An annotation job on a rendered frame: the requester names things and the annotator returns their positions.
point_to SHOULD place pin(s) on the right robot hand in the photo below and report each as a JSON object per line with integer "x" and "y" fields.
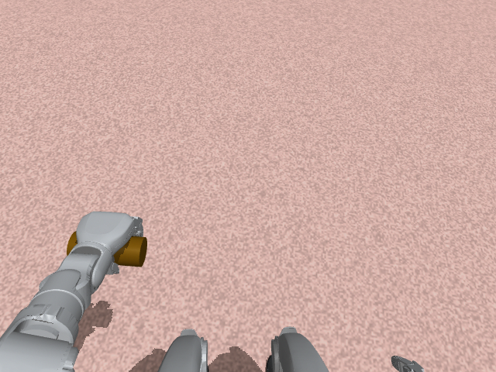
{"x": 403, "y": 365}

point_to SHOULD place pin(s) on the left robot hand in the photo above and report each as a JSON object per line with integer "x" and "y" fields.
{"x": 110, "y": 229}

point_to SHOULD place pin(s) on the left robot arm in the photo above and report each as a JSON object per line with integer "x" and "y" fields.
{"x": 42, "y": 335}

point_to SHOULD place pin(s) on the can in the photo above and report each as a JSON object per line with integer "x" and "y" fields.
{"x": 133, "y": 253}

